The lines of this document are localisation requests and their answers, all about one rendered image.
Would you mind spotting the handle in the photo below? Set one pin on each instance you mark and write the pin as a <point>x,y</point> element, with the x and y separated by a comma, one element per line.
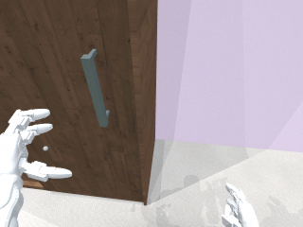
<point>91,74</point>

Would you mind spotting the wardrobe door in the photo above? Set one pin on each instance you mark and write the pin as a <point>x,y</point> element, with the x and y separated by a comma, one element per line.
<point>41,43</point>
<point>24,177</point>

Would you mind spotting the left robot hand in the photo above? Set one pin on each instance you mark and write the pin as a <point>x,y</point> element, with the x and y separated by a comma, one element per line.
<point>13,146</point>

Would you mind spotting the left robot forearm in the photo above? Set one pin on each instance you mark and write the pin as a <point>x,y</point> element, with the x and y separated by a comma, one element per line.
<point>11,199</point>

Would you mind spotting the right robot hand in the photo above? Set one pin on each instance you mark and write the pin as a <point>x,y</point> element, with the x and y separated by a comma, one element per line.
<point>244,213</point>

